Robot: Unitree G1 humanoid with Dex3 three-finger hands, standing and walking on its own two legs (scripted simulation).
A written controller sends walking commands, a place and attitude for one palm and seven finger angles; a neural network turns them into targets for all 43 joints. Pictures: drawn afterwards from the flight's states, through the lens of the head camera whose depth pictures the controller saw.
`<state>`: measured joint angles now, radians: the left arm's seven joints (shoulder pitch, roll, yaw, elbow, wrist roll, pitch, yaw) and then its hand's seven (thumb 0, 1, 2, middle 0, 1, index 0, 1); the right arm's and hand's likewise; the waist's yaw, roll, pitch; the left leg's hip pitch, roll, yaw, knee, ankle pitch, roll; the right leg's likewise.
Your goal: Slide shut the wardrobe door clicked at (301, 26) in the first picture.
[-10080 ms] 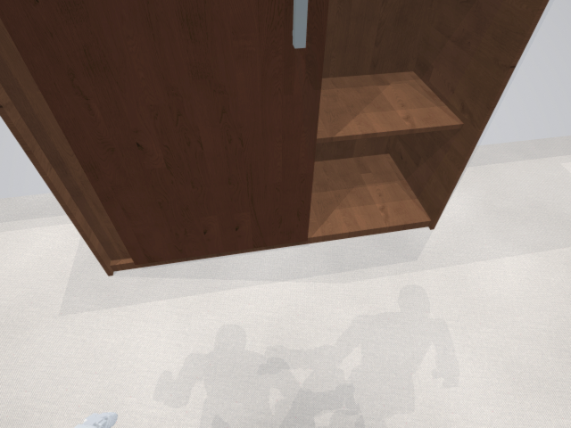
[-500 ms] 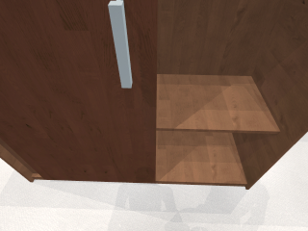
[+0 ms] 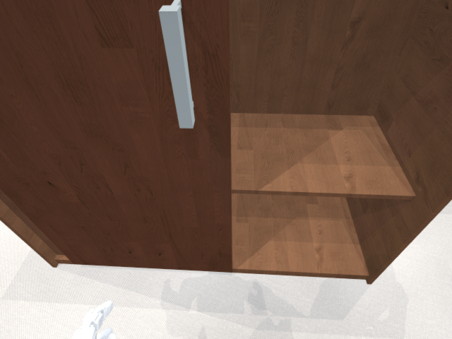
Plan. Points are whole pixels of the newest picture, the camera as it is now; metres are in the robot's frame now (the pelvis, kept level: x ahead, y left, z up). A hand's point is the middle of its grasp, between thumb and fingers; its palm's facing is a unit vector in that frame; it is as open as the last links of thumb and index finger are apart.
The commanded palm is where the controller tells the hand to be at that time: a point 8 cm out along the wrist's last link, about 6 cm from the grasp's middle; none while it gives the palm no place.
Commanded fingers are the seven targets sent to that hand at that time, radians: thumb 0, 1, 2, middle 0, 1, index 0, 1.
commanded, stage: raise the hand with hooked fingers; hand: left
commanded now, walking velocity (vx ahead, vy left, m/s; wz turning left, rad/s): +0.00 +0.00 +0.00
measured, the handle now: (182, 69) +0.51 +0.11 +0.25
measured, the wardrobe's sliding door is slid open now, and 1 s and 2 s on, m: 0.60 0.60 0.60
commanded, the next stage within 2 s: move the hooked fingers beside the handle in 1.96 s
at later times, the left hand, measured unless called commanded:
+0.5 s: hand (89, 306) +0.15 +0.20 +0.08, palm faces +0.10 -0.99 -0.08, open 9.9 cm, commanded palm +0.14 +0.26 +0.07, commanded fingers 0.00 0.13 0.57 -0.25 -0.80 -0.25 -0.80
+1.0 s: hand (51, 234) +0.22 +0.25 +0.15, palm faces +0.05 -0.99 -0.12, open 12.8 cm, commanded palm +0.19 +0.30 +0.17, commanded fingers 0.00 -0.45 0.32 -0.30 -1.17 -0.30 -1.17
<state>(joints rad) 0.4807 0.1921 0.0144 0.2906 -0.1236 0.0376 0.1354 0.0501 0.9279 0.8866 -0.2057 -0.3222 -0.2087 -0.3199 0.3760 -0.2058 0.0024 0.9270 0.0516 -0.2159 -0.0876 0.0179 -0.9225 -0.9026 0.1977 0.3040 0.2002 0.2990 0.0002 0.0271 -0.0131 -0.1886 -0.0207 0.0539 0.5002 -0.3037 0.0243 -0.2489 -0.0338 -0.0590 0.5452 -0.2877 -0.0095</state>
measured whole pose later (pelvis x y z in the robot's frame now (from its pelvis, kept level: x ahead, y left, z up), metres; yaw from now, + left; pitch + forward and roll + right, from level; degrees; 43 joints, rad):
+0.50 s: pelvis -0.03 -0.02 -0.03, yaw +4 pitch +2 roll -2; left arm 0.35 0.24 0.22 -0.08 -0.31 -0.40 -0.33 0.02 0.35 0.67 -0.23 -0.65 -0.24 -0.65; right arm 0.20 -0.26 0.03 0.57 0.04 -0.30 -0.08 0.01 -0.90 -0.90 0.19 0.30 0.20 0.30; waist 0.07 0.04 -0.03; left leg -0.47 0.02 -0.04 0.85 -0.42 0.00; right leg -0.45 -0.01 -0.15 0.78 -0.37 -0.04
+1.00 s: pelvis -0.02 +0.01 +0.00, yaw +1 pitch -2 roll -1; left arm 0.09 0.39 0.37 -0.07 -0.33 0.04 -0.38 0.00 -0.24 0.42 -0.28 -1.03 -0.29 -1.03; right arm 0.25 -0.29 0.05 0.65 0.07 -0.34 -0.12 0.01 -0.90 -0.90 0.20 0.30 0.20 0.30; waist 0.05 0.04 -0.01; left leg -0.22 -0.01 0.02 0.56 -0.30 0.03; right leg -0.23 -0.02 -0.09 0.52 -0.25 -0.01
